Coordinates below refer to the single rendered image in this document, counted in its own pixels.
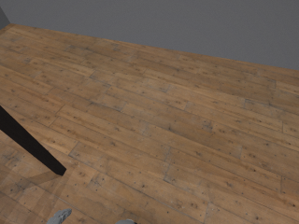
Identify table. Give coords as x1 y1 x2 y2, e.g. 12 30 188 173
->
0 106 66 176

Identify left robot hand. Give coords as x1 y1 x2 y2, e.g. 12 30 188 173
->
46 208 72 224

